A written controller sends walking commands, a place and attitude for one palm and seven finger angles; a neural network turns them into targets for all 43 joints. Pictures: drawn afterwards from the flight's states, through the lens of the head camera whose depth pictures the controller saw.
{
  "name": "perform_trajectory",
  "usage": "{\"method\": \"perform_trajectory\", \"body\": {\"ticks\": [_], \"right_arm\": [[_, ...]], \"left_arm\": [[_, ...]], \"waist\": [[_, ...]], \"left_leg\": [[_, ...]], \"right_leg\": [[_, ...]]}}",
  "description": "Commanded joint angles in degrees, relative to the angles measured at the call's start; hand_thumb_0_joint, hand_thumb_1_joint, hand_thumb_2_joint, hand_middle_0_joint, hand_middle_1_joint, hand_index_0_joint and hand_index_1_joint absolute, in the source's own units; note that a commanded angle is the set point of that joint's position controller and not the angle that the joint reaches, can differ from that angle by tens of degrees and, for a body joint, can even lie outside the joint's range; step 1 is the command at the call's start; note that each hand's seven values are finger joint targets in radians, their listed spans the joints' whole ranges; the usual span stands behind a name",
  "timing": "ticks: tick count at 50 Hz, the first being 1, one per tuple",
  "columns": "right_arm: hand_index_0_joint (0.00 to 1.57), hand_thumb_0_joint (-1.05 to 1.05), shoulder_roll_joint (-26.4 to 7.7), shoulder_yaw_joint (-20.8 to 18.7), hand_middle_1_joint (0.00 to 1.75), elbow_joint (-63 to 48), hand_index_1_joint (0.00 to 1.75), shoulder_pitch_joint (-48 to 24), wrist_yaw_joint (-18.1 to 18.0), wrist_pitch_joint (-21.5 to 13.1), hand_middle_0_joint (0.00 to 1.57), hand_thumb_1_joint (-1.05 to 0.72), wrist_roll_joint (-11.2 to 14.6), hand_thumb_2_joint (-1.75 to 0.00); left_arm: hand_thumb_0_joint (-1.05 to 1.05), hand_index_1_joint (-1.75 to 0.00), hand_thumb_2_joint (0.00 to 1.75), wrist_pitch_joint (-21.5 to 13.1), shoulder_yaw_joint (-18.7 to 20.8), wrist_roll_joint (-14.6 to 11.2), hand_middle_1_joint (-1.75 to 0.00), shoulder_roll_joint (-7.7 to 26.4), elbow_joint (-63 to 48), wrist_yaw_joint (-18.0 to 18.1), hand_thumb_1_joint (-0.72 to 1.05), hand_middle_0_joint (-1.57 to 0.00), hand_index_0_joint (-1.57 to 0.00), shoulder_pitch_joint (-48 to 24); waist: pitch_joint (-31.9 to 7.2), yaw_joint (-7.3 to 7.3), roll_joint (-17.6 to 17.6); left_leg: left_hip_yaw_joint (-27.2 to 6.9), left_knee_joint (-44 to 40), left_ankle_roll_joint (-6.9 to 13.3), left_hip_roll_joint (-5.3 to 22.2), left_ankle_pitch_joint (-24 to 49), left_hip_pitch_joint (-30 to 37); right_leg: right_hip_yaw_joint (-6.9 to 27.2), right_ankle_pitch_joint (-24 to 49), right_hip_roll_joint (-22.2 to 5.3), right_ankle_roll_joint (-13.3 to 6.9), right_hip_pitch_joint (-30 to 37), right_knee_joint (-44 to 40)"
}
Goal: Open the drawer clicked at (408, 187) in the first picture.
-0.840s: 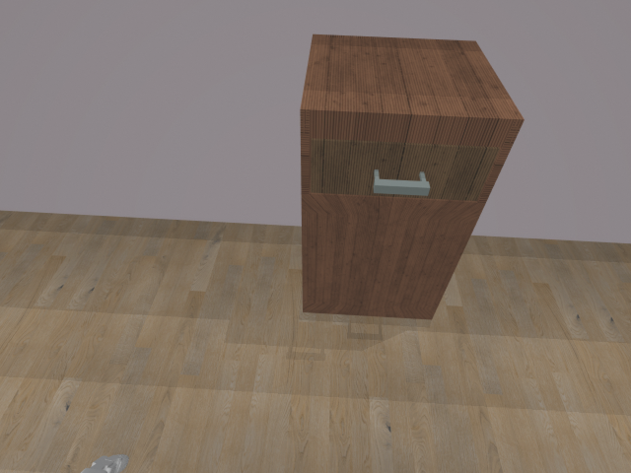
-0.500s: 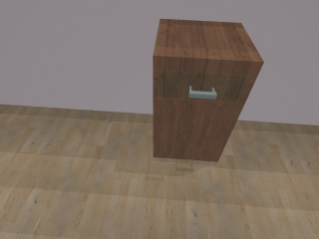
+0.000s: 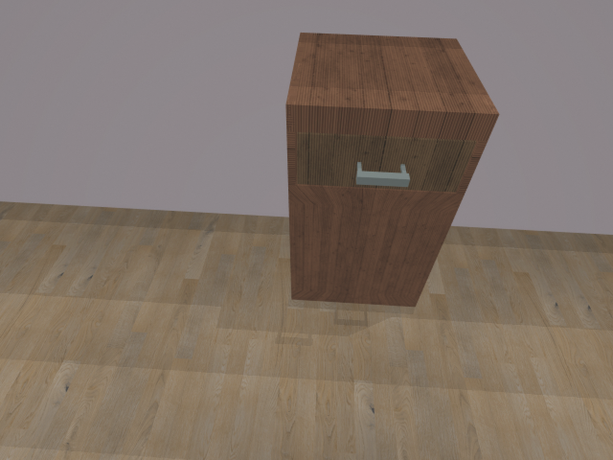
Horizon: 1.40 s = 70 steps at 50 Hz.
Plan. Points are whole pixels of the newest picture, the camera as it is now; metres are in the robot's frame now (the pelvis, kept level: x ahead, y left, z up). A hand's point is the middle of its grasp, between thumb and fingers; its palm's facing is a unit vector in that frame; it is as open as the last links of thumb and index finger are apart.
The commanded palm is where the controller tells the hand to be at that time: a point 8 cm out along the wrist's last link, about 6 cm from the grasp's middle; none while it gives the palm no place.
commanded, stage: look at it before walking up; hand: left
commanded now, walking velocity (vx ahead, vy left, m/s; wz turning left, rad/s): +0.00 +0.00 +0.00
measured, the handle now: (381, 173) +0.79 -0.15 -0.11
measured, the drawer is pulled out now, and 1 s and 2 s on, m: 0.00 0.00 0.00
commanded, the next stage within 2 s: walk to a spot facing it in 0.60 s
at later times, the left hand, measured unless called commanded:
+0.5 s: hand out of the picture +0.07 +0.23 -0.16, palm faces -0.03 -0.95 -0.31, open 7.4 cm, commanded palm none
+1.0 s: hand out of the picture +0.08 +0.20 -0.18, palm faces -0.11 -0.95 -0.28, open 7.4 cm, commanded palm none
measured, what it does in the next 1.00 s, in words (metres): stands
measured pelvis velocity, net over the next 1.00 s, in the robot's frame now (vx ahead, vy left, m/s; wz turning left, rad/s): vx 0.01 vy -0.01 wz -0.13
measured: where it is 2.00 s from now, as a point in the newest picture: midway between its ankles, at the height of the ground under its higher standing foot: outside the picture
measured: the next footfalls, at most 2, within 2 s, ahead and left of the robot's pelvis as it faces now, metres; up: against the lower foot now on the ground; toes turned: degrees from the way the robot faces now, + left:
left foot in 1.66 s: +0.09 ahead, +0.10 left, +0.00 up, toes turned -31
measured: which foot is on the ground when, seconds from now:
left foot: down 0.00-1.00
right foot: down 0.00-1.00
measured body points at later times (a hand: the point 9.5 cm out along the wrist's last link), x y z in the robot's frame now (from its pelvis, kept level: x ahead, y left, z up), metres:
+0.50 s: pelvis +0.01 +0.00 +0.00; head +0.02 +0.00 +0.45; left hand +0.07 +0.28 -0.14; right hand +0.07 -0.29 -0.14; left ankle +0.01 +0.11 -0.74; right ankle +0.01 -0.13 -0.74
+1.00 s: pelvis +0.01 -0.01 -0.01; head +0.03 -0.02 +0.44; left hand +0.08 +0.25 -0.16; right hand +0.06 -0.28 -0.16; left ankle +0.01 +0.11 -0.74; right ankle +0.01 -0.12 -0.74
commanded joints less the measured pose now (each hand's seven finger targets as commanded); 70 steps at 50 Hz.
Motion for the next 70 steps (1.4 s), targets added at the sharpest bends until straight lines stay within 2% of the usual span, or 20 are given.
{"method": "perform_trajectory", "body": {"ticks": [1, 10, 36, 39, 40, 44, 46, 47, 49, 51, 52, 53, 54, 55, 56, 57, 58, 60, 63, 70], "right_arm": [[0.2, 0.0, -11.1, -1.9, 0.3, -3.3, 0.3, -2.4, -0.7, -1.4, 0.2, -0.9, 0.1, -0.9], [0.2, 0.0, -11.0, -1.8, 0.3, -3.3, 0.3, -2.5, -0.6, -1.4, 0.2, -0.9, 0.0, -0.9], [0.2, 0.0, -11.3, -1.7, 0.3, -3.1, 0.3, -3.2, -1.0, -1.5, 0.2, -0.9, 0.1, -0.9], [0.2, 0.0, -5.6, -1.2, 0.3, -3.1, 0.3, -0.1, -1.4, -0.7, 0.2, -0.9, 0.0, -0.9], [0.2, 0.0, -5.8, -1.4, 0.3, -3.6, 0.3, 0.5, -1.6, -0.3, 0.2, -0.9, 0.0, -0.9], [0.2, 0.0, -7.4, -2.9, 0.3, -6.5, 0.3, 0.7, -2.1, 0.5, 0.2, -0.9, -0.1, -0.9], [0.2, 0.0, -8.0, -3.7, 0.3, -7.9, 0.3, -0.1, -2.2, 0.8, 0.2, -0.9, -0.2, -0.9], [0.2, 0.0, -8.4, -4.0, 0.3, -8.7, 0.3, -0.2, -2.2, 0.8, 0.2, -0.9, -0.2, -0.9], [0.2, 0.0, -8.6, -4.6, 0.3, -9.5, 0.3, -0.7, -2.2, 0.5, 0.2, -0.9, -0.2, -0.9], [0.2, 0.0, -7.9, -4.8, 0.3, -10.9, 0.3, -2.3, -2.2, 0.3, 0.2, -0.9, -0.4, -0.9], [0.2, 0.0, -7.7, -5.0, 0.3, -11.6, 0.3, -4.1, -2.2, 0.4, 0.2, -0.9, -0.6, -0.9], [0.2, 0.0, -7.7, -5.1, 0.3, -12.1, 0.3, -5.4, -2.1, 0.7, 0.2, -0.9, -0.5, -0.9], [0.2, 0.0, -5.9, -5.1, 0.3, -12.5, 0.3, -5.4, -1.9, 1.2, 0.2, -0.9, -0.3, -0.9], [0.2, 0.0, -0.5, -4.1, 0.3, -14.4, 0.3, -2.9, -1.7, 1.4, 0.2, -0.9, -0.1, -0.9], [0.2, 0.0, -2.2, -4.2, 0.3, -14.9, 0.3, -4.3, -1.9, 1.8, 0.2, -0.9, 0.0, -0.9], [0.2, 0.0, -2.5, -4.5, 0.3, -14.0, 0.3, -3.2, -1.8, 2.0, 0.2, -0.9, 0.0, -0.9], [0.2, 0.0, -2.5, -4.7, 0.3, -13.5, 0.3, -3.9, -1.7, 1.8, 0.2, -0.9, 0.0, -0.9], [0.2, 0.0, -2.2, -4.6, 0.3, -12.8, 0.3, -2.9, -1.5, 1.7, 0.2, -0.9, -0.3, -0.9], [0.2, 0.0, -1.2, -4.5, 0.3, -12.6, 0.3, -2.4, -1.6, 1.7, 0.2, -0.9, -0.3, -0.9], [0.2, 0.0, -0.7, -4.4, 0.3, -14.5, 0.3, -5.2, -2.1, 1.7, 0.2, -0.9, -0.3, -0.9]], "left_arm": [[0.0, -0.3, 0.9, -1.5, 2.4, -0.2, -0.3, 11.0, -3.3, 0.5, 0.9, -0.2, -0.2, -1.2], [0.0, -0.3, 0.9, -1.5, 2.4, -0.1, -0.3, 10.9, -3.5, 0.5, 0.9, -0.2, -0.2, -1.5], [0.0, -0.3, 0.9, -1.5, 2.5, -0.2, -0.3, 11.2, -3.1, 0.4, 0.9, -0.2, -0.2, -1.6], [0.0, -0.3, 0.9, 0.1, 2.2, -0.2, -0.3, 6.4, -3.3, 0.6, 0.9, -0.2, -0.2, 0.6], [0.0, -0.3, 0.9, 0.5, 2.5, -0.2, -0.3, 6.5, -3.7, 0.5, 0.9, -0.2, -0.2, 1.0], [0.0, -0.3, 0.9, 1.7, 3.6, 0.1, -0.3, 6.7, -6.7, 0.0, 0.9, -0.2, -0.2, 1.4], [0.0, -0.3, 0.9, 2.1, 4.0, 0.1, -0.3, 6.0, -8.0, -0.4, 0.9, -0.2, -0.2, 2.0], [0.0, -0.3, 0.9, 2.2, 4.2, 0.2, -0.3, 5.4, -8.5, -0.6, 0.9, -0.2, -0.2, 2.2], [0.0, -0.3, 0.9, 2.6, 4.5, 0.2, -0.3, 3.8, -9.7, -0.9, 0.9, -0.2, -0.2, 2.9], [0.0, -0.3, 0.9, 2.9, 5.0, 0.1, -0.3, 2.8, -10.6, -1.3, 0.9, -0.2, -0.2, 4.1], [0.0, -0.3, 0.9, 2.8, 5.3, 0.1, -0.3, 2.5, -10.3, -1.4, 0.9, -0.2, -0.2, 6.3], [0.0, -0.3, 0.9, 2.5, 5.5, 0.4, -0.3, 2.8, -9.7, -1.6, 0.9, -0.2, -0.2, 9.3], [0.0, -0.3, 0.9, 1.9, 6.1, 0.8, -0.3, 4.5, -9.2, -1.4, 0.9, -0.2, -0.2, 12.0], [0.0, -0.3, 0.9, 0.9, 7.2, 1.5, -0.3, 10.8, -9.8, -0.4, 0.9, -0.2, -0.2, 11.9], [0.0, -0.3, 0.9, 1.2, 7.0, 0.4, -0.3, 10.6, -10.1, 0.4, 0.9, -0.2, -0.2, 13.0], [0.0, -0.3, 0.9, 1.1, 7.2, 0.3, -0.3, 8.8, -10.9, 0.7, 0.9, -0.2, -0.2, 9.7], [0.0, -0.3, 0.9, 1.1, 7.1, 0.1, -0.3, 7.5, -11.7, 0.7, 0.9, -0.2, -0.2, 7.0], [0.0, -0.3, 0.9, 0.6, 6.4, -0.1, -0.3, 5.3, -12.5, 0.5, 0.9, -0.2, -0.2, 5.1], [0.0, -0.3, 0.9, 0.1, 6.6, -0.1, -0.3, 4.9, -12.0, 0.5, 0.9, -0.2, -0.2, 7.8], [0.0, -0.3, 0.9, 0.7, 7.1, 0.2, -0.3, 5.2, -11.8, 0.2, 0.9, -0.2, -0.2, 10.0]], "waist": [[-1.7, 0.33, -0.9], [-1.5, 0.37, -0.8], [-2.7, 0.32, -0.4], [-2.6, 0.1, -0.3], [-2.4, 0.04, -0.3], [-1.9, 0.03, 0.8], [-1.7, 0.37, 3.3], [-1.7, 0.35, 5.0], [-1.8, 0.75, 9.6], [-1.9, 1.5, 11.1], [-1.7, 3.15, 10.3], [-2.4, 4.73, 6.3], [-2.1, 6.09, -2.7], [-1.4, 4.6, -22.4], [-2.1, 5.08, -16.2], [-2.0, 3.01, -13.2], [-0.5, 2.57, -10.4], [-1.4, 1.35, -6.1], [-5.4, 1.91, -4.7], [-6.2, 3.27, -6.9]], "left_leg": [[-5.7, -4.5, 0.9, 6.6, 2.1, -0.9], [-5.7, -4.8, 0.8, 6.7, 1.6, -1.0], [-4.6, -4.8, 0.6, 7.5, 7.2, 2.5], [-1.8, -1.2, -0.2, 8.0, 9.0, 2.9], [-1.1, -0.3, -0.3, 8.3, 8.9, 3.0], [-1.2, 1.1, 0.8, 10.7, 6.4, 2.2], [-2.1, 0.4, 2.0, 13.0, 4.1, 1.6], [-3.0, -0.5, 3.1, 14.8, 3.9, 1.1], [-4.9, -2.3, 6.9, 19.8, 8.2, 0.0], [-3.6, -1.3, 8.8, 22.2, 12.3, -2.1], [-0.9, 2.2, 7.5, 21.4, 12.2, -4.2], [2.3, 8.0, 5.0, 18.9, 9.0, -6.4], [7.1, 20.5, 0.6, 13.1, 0.4, -10.8], [9.3, 36.5, -3.7, 2.6, -22.0, -24.5], [0.6, 42.0, -2.9, 2.8, -23.1, -23.2], [-1.5, 43.8, -2.5, 4.4, -18.3, -23.0], [-1.2, 44.7, -2.7, 5.1, -15.4, -23.7], [-1.5, 44.6, -3.6, 5.5, -10.3, -22.8], [-1.0, 41.9, -4.5, 4.9, -8.8, -23.2], [-1.3, 35.6, -5.1, 3.4, -10.5, -22.9]], "right_leg": [[5.8, 0.5, -5.5, -2.0, -0.1, -4.9], [5.8, -0.2, -5.5, -1.9, -0.2, -5.2], [5.8, 7.3, -5.3, -2.1, 1.2, -4.9], [6.6, 12.4, -4.9, -1.7, -1.3, -1.2], [7.0, 13.5, -4.7, -1.8, -2.3, 0.0], [7.1, 12.6, -2.5, -1.8, -7.2, 5.7], [6.1, 9.5, -0.8, -1.4, -9.7, 9.7], [5.2, 6.8, 0.2, -1.2, -10.7, 13.3], [1.7, -10.0, 1.6, -0.3, -12.4, 23.0], [1.4, -16.5, -0.6, -0.3, -10.9, 26.2], [1.5, -14.6, -1.4, -0.7, -7.7, 22.5], [0.4, -8.5, -0.8, -0.8, -3.8, 16.4], [6.2, 3.0, -3.7, -2.0, -0.3, 4.6], [30.6, 16.3, -17.5, -6.7, 2.9, -5.1], [31.6, 18.8, -19.3, -10.1, 0.2, -6.9], [28.4, 10.4, -16.5, -10.6, -0.7, -7.4], [27.5, 8.9, -14.4, -9.3, -2.3, -6.5], [22.9, 11.5, -11.6, -10.0, -1.8, -5.0], [21.1, 18.0, -9.8, -9.6, 3.9, -2.8], [24.8, 18.5, -8.1, -10.5, 5.8, -2.5]]}}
